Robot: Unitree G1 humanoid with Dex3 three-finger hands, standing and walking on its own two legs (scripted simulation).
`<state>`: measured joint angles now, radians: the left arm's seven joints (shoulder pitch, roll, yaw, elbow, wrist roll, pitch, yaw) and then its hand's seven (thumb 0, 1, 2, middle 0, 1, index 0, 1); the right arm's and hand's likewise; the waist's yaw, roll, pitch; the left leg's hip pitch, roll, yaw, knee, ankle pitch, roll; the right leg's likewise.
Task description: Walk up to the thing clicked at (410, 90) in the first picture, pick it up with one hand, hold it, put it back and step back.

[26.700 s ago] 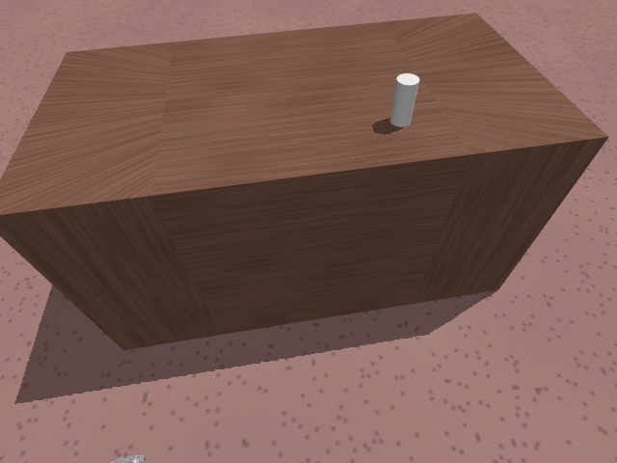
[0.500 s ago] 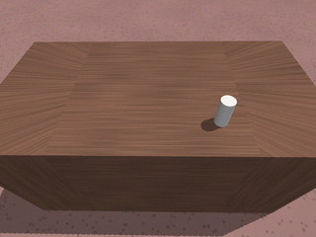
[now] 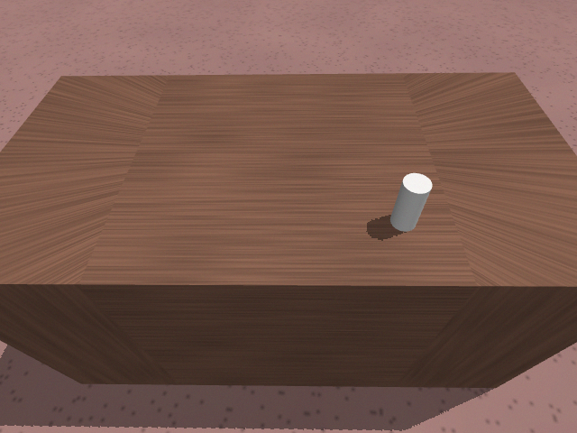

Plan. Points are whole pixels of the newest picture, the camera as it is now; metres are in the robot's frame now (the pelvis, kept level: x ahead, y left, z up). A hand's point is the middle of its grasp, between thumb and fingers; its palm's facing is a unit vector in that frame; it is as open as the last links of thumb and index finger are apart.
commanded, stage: stand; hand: right
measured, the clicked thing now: (409, 203) +0.49 -0.19 -0.03
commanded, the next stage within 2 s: none
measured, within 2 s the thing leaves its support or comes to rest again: neither
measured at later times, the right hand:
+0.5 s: hand out of the picture +0.06 -0.25 -0.16, palm faces -0.03 +0.94 -0.34, open 7.4 cm
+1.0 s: hand out of the picture +0.06 -0.25 -0.16, palm faces -0.03 +0.94 -0.34, open 7.4 cm
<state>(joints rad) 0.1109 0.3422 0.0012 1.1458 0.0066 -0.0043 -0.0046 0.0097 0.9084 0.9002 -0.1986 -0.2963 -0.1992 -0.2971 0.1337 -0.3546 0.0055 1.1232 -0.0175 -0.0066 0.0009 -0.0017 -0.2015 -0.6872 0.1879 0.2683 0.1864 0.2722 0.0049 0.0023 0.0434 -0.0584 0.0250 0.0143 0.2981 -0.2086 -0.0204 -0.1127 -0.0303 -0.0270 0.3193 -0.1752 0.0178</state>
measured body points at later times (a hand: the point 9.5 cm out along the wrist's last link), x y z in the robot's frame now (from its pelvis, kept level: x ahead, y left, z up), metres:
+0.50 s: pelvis +0.00 +0.00 +0.00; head +0.01 +0.00 +0.45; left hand +0.07 +0.30 -0.13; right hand +0.06 -0.30 -0.13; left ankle -0.03 +0.13 -0.75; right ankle +0.00 -0.13 -0.75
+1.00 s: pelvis +0.00 +0.00 +0.00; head +0.01 +0.00 +0.45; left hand +0.07 +0.30 -0.14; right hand +0.07 -0.30 -0.13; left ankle -0.03 +0.13 -0.75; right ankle +0.00 -0.13 -0.75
